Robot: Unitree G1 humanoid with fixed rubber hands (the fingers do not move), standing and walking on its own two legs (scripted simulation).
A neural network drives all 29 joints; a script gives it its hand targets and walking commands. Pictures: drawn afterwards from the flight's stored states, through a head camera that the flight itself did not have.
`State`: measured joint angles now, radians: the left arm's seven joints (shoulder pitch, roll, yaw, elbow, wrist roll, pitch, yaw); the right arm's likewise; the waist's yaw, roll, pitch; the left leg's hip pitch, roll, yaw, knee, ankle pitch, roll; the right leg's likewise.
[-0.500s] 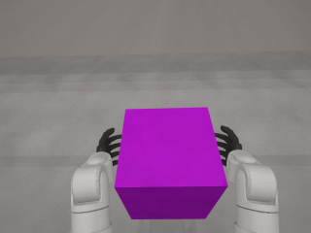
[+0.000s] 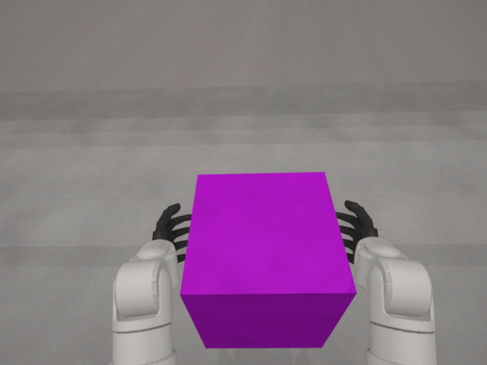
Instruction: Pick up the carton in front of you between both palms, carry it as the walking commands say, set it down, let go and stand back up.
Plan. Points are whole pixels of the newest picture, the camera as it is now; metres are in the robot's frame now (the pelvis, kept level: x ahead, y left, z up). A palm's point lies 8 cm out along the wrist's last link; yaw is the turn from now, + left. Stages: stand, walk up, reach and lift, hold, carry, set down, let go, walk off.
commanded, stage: carry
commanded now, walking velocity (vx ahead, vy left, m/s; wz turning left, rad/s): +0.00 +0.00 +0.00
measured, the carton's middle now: (262, 264) +0.28 +0.00 +0.01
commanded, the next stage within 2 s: hold in 1.00 s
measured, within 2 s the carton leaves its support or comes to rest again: neither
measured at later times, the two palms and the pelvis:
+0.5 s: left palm (166, 291) +0.22 +0.15 +0.05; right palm (369, 291) +0.22 -0.15 +0.05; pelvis -0.05 +0.00 +0.00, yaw +0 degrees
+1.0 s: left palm (166, 296) +0.22 +0.15 +0.04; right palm (365, 295) +0.22 -0.15 +0.04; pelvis -0.07 +0.00 +0.00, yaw +0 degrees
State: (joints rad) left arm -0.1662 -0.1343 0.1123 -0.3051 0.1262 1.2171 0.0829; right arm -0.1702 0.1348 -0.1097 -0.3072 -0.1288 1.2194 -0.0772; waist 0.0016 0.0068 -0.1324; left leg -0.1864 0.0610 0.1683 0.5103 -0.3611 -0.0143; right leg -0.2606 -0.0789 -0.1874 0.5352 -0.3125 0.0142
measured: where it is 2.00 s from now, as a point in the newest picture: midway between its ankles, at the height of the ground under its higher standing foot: outside the picture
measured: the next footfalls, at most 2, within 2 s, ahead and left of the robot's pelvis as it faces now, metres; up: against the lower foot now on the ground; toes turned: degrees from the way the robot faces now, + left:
none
